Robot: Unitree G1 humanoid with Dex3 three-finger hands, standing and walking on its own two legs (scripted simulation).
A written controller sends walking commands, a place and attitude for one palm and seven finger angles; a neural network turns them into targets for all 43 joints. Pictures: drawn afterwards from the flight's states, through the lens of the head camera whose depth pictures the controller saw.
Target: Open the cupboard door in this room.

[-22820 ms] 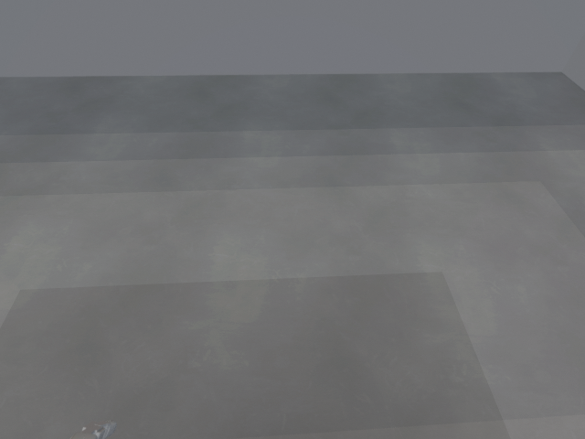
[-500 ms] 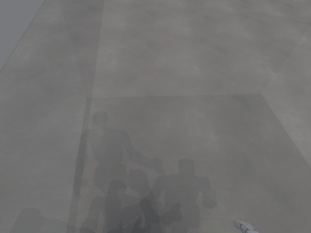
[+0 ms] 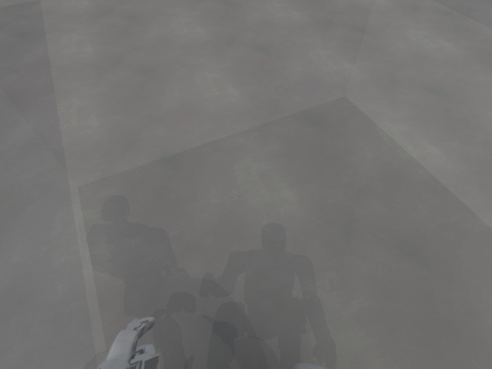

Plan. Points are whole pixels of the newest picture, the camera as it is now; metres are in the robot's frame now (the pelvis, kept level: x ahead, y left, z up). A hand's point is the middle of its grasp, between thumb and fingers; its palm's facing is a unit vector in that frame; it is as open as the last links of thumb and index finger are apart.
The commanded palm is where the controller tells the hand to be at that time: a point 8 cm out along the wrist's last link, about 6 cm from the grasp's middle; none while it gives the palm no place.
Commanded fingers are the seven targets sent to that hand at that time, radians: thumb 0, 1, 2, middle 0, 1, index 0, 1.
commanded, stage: turn to face it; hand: left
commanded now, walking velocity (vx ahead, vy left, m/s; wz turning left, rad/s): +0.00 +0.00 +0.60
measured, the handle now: out of the picture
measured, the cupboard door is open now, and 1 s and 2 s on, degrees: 0 0 0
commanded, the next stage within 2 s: none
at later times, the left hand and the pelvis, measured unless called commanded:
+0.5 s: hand out of the picture +0.00 +0.29 -0.16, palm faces +0.32 -0.92 -0.24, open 7.3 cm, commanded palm none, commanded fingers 0.00 0.90 0.90 -0.20 -0.30 -0.20 -0.30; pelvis +0.00 +0.06 +0.01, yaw +16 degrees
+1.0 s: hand out of the picture -0.02 +0.20 -0.13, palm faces +0.55 -0.78 -0.28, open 7.3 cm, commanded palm none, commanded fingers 0.00 0.90 0.90 -0.20 -0.30 -0.20 -0.30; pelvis +0.00 -0.03 +0.01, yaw +35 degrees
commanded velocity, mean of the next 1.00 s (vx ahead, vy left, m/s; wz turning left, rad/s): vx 0.00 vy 0.00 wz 0.60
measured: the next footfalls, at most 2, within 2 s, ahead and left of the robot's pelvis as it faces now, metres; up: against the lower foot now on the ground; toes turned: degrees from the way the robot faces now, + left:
left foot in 0.28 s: +0.05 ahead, +0.14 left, +0.00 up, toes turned +20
right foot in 0.94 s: +0.09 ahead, -0.11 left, +0.00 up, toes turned +33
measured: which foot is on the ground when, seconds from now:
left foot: up 0.00-0.26, down 0.28-0.92, up 0.94-1.00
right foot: down 0.00-0.28, up 0.30-0.92, down 0.94-1.00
